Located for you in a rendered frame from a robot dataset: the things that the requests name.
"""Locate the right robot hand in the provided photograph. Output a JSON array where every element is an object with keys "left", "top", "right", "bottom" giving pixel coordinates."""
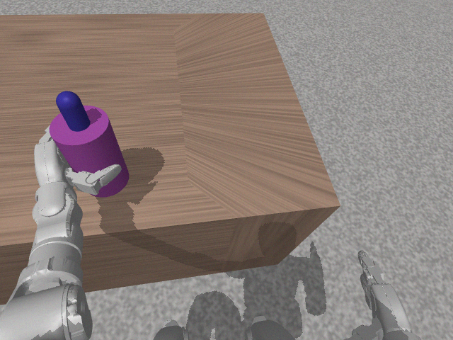
[{"left": 344, "top": 250, "right": 412, "bottom": 340}]

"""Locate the left robot hand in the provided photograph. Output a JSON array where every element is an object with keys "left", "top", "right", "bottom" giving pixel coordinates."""
[{"left": 34, "top": 126, "right": 122, "bottom": 196}]

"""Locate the left robot arm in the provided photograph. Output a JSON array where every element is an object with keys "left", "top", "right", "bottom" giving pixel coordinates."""
[{"left": 0, "top": 182, "right": 93, "bottom": 340}]

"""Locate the bottle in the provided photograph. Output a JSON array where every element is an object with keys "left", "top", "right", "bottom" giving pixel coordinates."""
[{"left": 50, "top": 91, "right": 129, "bottom": 198}]

